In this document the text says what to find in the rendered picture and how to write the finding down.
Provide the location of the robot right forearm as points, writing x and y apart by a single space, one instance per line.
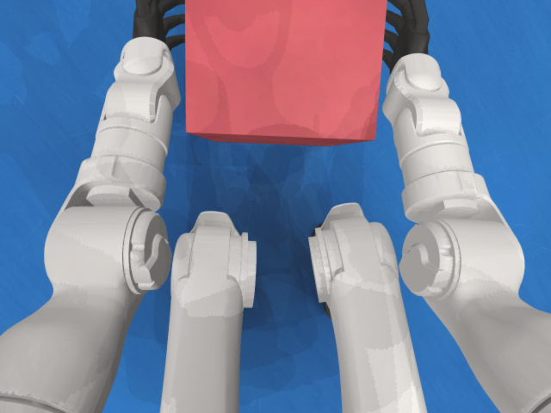
432 148

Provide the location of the robot right hand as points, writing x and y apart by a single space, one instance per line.
412 28

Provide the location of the left robot shin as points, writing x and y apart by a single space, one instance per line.
184 246

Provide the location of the left robot thigh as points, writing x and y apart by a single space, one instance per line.
202 364

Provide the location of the robot left hand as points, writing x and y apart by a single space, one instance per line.
149 22

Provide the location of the carton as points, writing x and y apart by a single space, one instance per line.
283 72

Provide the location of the robot left upper arm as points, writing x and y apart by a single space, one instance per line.
101 261

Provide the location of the robot left forearm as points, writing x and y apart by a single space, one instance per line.
132 139

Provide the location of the robot right upper arm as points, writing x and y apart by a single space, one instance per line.
469 273

